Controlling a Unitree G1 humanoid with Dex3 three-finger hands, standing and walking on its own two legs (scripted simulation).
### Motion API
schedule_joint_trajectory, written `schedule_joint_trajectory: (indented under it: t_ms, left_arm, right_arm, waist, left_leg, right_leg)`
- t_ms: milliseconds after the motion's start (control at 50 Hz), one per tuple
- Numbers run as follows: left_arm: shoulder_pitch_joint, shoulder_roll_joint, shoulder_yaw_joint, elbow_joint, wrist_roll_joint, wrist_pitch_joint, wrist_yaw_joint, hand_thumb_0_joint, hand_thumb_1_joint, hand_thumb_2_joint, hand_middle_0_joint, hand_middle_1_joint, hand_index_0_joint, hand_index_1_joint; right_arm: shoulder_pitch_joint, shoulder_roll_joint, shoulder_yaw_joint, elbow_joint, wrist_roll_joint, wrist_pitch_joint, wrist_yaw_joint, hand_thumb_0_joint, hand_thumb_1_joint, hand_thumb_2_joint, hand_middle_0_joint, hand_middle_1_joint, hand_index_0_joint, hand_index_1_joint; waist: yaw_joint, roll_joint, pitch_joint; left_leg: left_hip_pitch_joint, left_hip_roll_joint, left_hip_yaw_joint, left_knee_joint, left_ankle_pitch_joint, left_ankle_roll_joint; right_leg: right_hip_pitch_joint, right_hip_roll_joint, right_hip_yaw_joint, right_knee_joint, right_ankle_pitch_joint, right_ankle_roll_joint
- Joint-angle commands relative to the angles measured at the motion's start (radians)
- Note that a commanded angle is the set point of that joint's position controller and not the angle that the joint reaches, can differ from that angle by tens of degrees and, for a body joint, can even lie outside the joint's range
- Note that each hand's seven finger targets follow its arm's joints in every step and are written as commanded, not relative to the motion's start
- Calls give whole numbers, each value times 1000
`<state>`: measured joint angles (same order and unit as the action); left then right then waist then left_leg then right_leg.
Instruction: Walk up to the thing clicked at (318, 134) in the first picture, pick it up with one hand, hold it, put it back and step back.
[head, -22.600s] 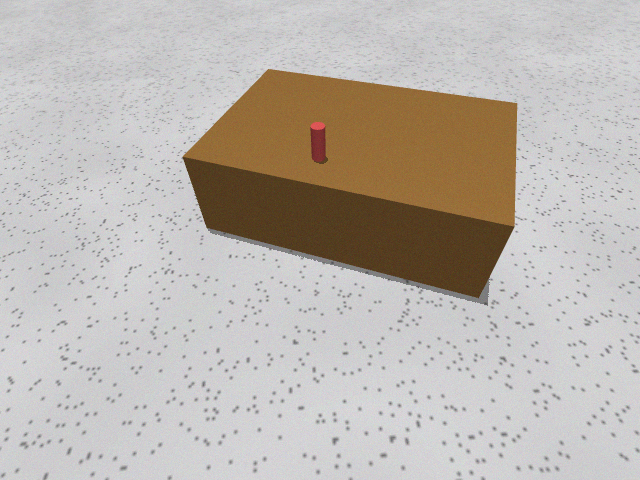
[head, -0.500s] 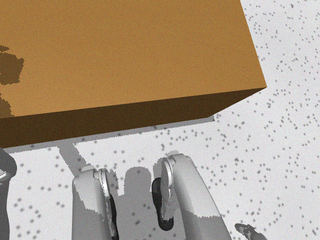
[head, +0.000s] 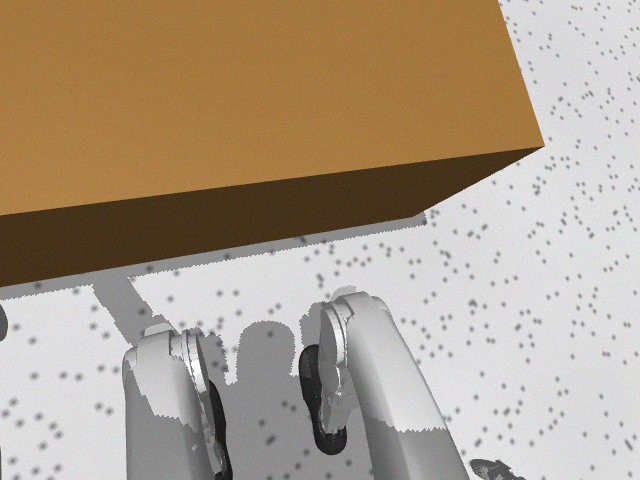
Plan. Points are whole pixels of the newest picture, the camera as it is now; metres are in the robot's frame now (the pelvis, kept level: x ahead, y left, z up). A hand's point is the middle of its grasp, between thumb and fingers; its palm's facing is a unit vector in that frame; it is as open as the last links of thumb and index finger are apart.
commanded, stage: lower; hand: left
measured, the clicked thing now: out of the picture +0.57 +0.32 +0.04
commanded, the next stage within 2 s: loosen in 0.34 s
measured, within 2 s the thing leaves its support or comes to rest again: rests again in 0.32 s
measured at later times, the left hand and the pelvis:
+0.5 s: hand out of the picture +0.59 +0.32 +0.00, palm faces +0.40 -0.92 -0.01, open 8.2 cm; pelvis +0.00 +0.00 -0.02, yaw -1 degrees
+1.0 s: hand out of the picture +0.59 +0.32 +0.00, palm faces +0.40 -0.92 -0.01, open 9.8 cm; pelvis +0.00 +0.00 -0.02, yaw -1 degrees
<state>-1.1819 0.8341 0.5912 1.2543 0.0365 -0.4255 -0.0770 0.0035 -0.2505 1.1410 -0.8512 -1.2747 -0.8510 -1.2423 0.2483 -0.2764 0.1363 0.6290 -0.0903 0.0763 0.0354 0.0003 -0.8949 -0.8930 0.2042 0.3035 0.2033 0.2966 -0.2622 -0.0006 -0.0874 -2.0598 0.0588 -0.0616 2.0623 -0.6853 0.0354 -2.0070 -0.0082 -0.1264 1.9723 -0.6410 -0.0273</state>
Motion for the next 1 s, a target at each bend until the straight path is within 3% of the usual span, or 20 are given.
schedule_joint_trajectory:
  t_ms: [0,40,60,180,220,280,300,320,400,440,540,620,640,660,740,840,860,920,960,980]
  left_arm:
    - [-384,269,2,-202,-19,-55,-8,0,497,1396,-1436,-1536,-1459,-1527]
    - [-381,292,21,-218,-31,-53,-7,0,489,1400,-1442,-1541,-1465,-1533]
    - [-374,267,8,-198,-32,-48,-8,0,519,1407,-1435,-1542,-1461,-1531]
    - [-384,307,23,-220,-14,-58,-2,0,527,1418,-1450,-1541,-1469,-1536]
    - [-394,314,28,-246,-17,-62,-2,0,518,1407,-1449,-1531,-1468,-1525]
    - [-397,313,32,-240,-20,-61,-9,0,510,1390,-1447,-1521,-1463,-1517]
    - [-410,315,26,-253,-21,-58,-9,0,508,1387,-1439,-1514,-1454,-1511]
    - [-409,311,21,-230,-19,-53,-9,0,510,1389,-1445,-1513,-1459,-1512]
    - [-414,304,7,-238,-13,-41,-11,0,493,1389,-1427,-1503,-1440,-1504]
    - [-427,312,11,-245,-15,-40,-11,0,449,1298,-1480,-1507,-1518,-1479]
    - [-422,325,17,-256,-19,-34,-11,0,229,898,-1214,-1165,-1261,-1121]
    - [-419,300,4,-246,-21,-26,-10,0,60,714,-1125,-1019,-1172,-972]
    - [-416,309,15,-251,-22,-27,-9,0,79,677,-1088,-975,-1136,-925]
    - [-404,315,16,-249,-19,-24,-8,0,13,698,-1015,-925,-1056,-899]
    - [-396,292,9,-234,-18,-22,-6,0,-62,548,-855,-746,-878,-721]
    - [-414,296,-4,-243,-15,-21,-7,0,-100,453,-739,-616,-755,-595]
    - [-398,258,-13,-218,-16,-19,-10,0,-82,446,-724,-604,-742,-582]
    - [-417,301,4,-255,-17,-19,-5,0,-125,419,-675,-563,-690,-544]
    - [-428,282,-10,-260,-19,-19,-7,0,-110,384,-615,-504,-630,-484]
    - [-423,301,6,-246,-20,-17,-4,0,-124,371,-610,-492,-623,-475]
  right_arm:
    - [244,-244,-72,-9,-1,4,-19,0,-884,-895,200,300,200,300]
    - [247,-244,-66,-10,-2,7,-19,0,-884,-895,200,300,200,300]
    - [249,-244,-64,-6,-3,8,-19,0,-880,-893,200,300,200,300]
    - [232,-250,-67,-12,-4,15,-18,0,-874,-893,200,300,200,300]
    - [234,-250,-68,-16,-4,16,-19,0,-877,-893,200,300,200,300]
    - [243,-257,-66,-14,-6,17,-17,0,-882,-895,200,300,200,300]
    - [240,-253,-66,-15,-6,17,-17,0,-880,-895,200,300,200,300]
    - [245,-254,-66,-17,-6,19,-18,0,-879,-894,200,300,200,300]
    - [248,-260,-66,-13,-11,21,-18,0,-877,-894,200,300,200,300]
    - [249,-260,-63,-13,-11,23,-18,0,-896,-891,200,299,200,299]
    - [245,-257,-61,-22,-7,28,-20,0,-891,-885,200,300,200,300]
    - [247,-257,-60,-23,-8,30,-21,0,-891,-883,201,300,200,300]
    - [243,-259,-60,-24,-7,33,-22,0,-889,-882,201,300,201,300]
    - [248,-262,-63,-26,-5,32,-21,0,-892,-887,200,300,200,300]
    - [249,-255,-59,-29,-7,35,-19,0,-890,-887,200,300,200,300]
    - [244,-261,-63,-30,-4,36,-20,0,-891,-889,201,300,201,300]
    - [246,-262,-63,-27,-5,35,-19,0,-888,-888,201,300,201,300]
    - [247,-261,-61,-31,-6,35,-20,0,-891,-889,201,300,201,300]
    - [241,-260,-60,-31,-6,35,-19,0,-887,-889,201,300,201,300]
    - [239,-264,-64,-34,-2,36,-20,0,-893,-890,201,300,201,300]
  waist:
    - [-2,354,-701]
    - [11,342,-720]
    - [5,328,-715]
    - [7,351,-681]
    - [8,335,-711]
    - [1,359,-730]
    - [7,365,-749]
    - [-10,347,-737]
    - [-4,374,-726]
    - [-2,364,-730]
    - [3,371,-742]
    - [-10,355,-717]
    - [-5,354,-716]
    - [-4,361,-719]
    - [-10,342,-689]
    - [-11,365,-686]
    - [-21,365,-666]
    - [-6,359,-697]
    - [-12,381,-686]
    - [-8,367,-684]
  left_leg:
    - [553,0,-51,-240,282,-18]
    - [533,-3,-39,-222,306,-12]
    - [535,-3,-39,-214,324,-10]
    - [502,-1,-44,-218,253,-13]
    - [494,-1,-39,-206,255,-9]
    - [529,-1,-49,-204,309,-15]
    - [532,0,-42,-194,316,-13]
    - [498,-2,-39,-190,292,-10]
    - [524,2,-37,-183,293,-13]
    - [512,0,-38,-176,296,-12]
    - [497,-3,-35,-179,289,-12]
    - [477,-2,-34,-173,277,-9]
    - [481,-2,-38,-172,284,-9]
    - [491,-2,-41,-179,292,-11]
    - [455,-2,-37,-178,276,-9]
    - [483,1,-46,-184,257,-12]
    - [505,4,-63,-193,267,-18]
    - [484,0,-48,-182,262,-12]
    - [492,1,-52,-188,260,-16]
    - [477,-1,-54,-195,228,-14]
  right_leg:
    - [345,32,37,-180,215,-22]
    - [380,35,40,-178,240,-19]
    - [380,34,38,-176,260,-18]
    - [332,33,37,-157,202,-19]
    - [353,36,39,-156,210,-17]
    - [344,32,31,-135,242,-19]
    - [351,35,36,-135,248,-18]
    - [363,37,36,-139,238,-16]
    - [335,37,36,-138,233,-17]
    - [339,36,36,-134,240,-17]
    - [356,36,35,-129,233,-17]
    - [353,38,33,-133,232,-15]
    - [347,36,32,-129,236,-15]
    - [342,36,30,-126,237,-18]
    - [350,38,29,-130,230,-16]
    - [308,38,28,-126,206,-18]
    - [275,33,19,-118,208,-20]
    - [317,35,26,-126,214,-17]
    - [299,32,25,-117,209,-19]
    - [292,33,25,-120,184,-19]
